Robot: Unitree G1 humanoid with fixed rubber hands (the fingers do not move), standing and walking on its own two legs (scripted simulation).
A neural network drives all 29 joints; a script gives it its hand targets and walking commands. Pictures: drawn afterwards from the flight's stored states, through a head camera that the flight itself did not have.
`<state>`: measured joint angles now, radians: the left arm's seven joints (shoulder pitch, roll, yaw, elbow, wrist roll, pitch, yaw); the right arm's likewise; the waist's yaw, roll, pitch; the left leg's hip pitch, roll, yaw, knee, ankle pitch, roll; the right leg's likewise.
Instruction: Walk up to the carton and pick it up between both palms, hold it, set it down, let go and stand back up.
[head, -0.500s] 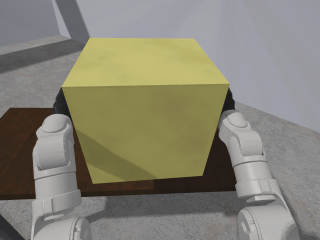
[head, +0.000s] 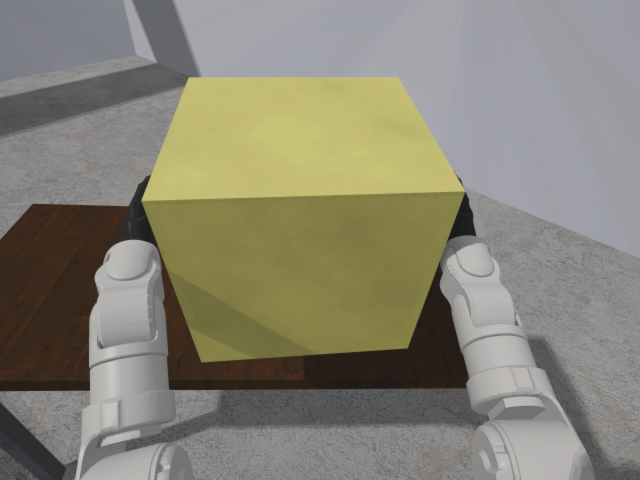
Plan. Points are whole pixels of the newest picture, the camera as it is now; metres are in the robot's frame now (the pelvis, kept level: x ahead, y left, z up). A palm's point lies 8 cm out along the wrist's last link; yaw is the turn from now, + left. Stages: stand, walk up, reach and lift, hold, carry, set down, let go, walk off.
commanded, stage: set down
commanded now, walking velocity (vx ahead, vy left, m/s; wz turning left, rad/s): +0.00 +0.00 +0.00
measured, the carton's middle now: (301, 217) +0.42 +0.01 +0.15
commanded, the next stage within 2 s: none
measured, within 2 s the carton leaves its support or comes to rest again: neither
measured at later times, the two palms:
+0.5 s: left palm (165, 246) +0.38 +0.18 +0.14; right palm (452, 241) +0.38 -0.19 +0.15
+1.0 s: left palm (179, 254) +0.39 +0.17 +0.11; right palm (450, 242) +0.39 -0.20 +0.13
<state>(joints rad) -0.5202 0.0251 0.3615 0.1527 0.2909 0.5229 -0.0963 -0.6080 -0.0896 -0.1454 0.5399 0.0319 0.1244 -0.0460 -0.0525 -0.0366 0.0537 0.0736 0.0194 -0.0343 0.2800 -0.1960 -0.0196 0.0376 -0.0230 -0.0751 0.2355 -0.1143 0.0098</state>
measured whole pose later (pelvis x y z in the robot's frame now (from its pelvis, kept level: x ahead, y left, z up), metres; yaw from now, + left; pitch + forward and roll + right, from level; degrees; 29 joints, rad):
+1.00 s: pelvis +0.01 +0.00 +0.00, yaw -1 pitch -3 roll -1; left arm -0.60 0.01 0.33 0.51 0.21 0.25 0.01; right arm -0.68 -0.12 -0.29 0.83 -0.04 -0.10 0.02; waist -0.01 -0.03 0.04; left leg -0.04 0.03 -0.02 0.29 -0.20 -0.03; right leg -0.08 -0.01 -0.07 0.23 -0.11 0.01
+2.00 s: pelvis +0.03 -0.01 +0.00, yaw -2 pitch +14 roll -1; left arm -0.67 0.04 0.30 0.86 0.09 -0.08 0.09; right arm -0.78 -0.18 -0.34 1.08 -0.10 -0.30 0.04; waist 0.05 0.02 -0.08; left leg -0.37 0.05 -0.02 0.34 -0.22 -0.04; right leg -0.41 0.00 -0.06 0.27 -0.11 0.00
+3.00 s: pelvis +0.01 -0.02 -0.01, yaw -2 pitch +24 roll +0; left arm -0.92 0.14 0.34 1.32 0.01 -0.42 0.06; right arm -0.94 -0.20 -0.47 1.28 -0.22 -0.41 0.04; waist 0.05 0.03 -0.15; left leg -0.60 0.04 0.00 0.37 -0.18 -0.04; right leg -0.66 -0.01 -0.05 0.35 -0.10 -0.01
